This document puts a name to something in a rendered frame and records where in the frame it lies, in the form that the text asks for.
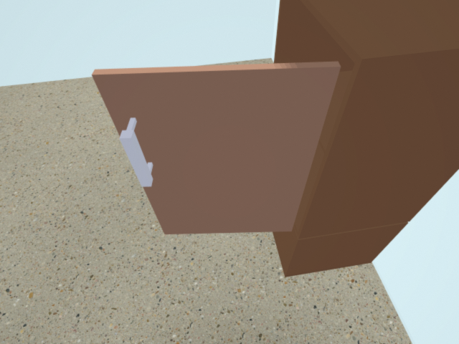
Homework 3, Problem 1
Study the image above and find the handle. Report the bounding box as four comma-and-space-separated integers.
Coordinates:
119, 118, 153, 187

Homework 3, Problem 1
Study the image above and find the cupboard door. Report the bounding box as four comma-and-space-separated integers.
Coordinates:
92, 62, 341, 234

